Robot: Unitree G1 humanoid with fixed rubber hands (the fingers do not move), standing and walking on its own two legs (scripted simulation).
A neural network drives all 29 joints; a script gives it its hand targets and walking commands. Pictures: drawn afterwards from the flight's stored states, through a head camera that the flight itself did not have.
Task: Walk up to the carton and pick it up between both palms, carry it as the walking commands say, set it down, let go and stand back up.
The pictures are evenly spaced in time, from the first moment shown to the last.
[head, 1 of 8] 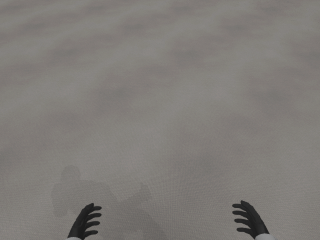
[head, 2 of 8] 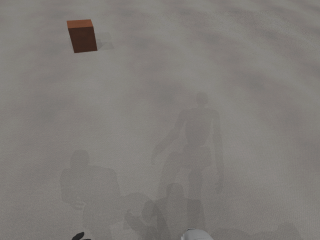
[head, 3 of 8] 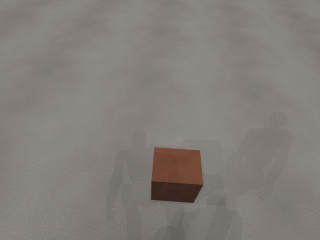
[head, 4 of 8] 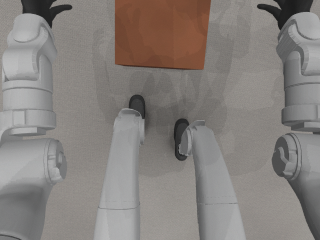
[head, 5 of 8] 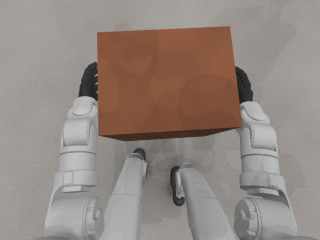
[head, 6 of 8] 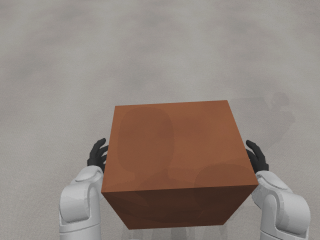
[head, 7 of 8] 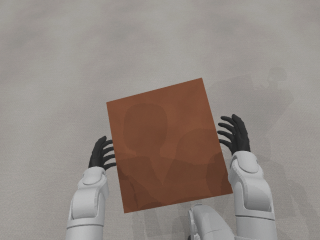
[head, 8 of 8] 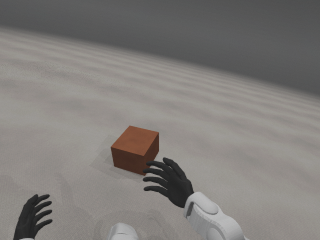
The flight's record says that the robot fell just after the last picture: yes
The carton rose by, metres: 0.65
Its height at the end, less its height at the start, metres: +0.00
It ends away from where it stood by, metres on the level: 11.28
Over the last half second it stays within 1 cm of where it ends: no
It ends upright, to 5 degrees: no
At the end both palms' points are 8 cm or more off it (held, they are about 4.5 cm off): yes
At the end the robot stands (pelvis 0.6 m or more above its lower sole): no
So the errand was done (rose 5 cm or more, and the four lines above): no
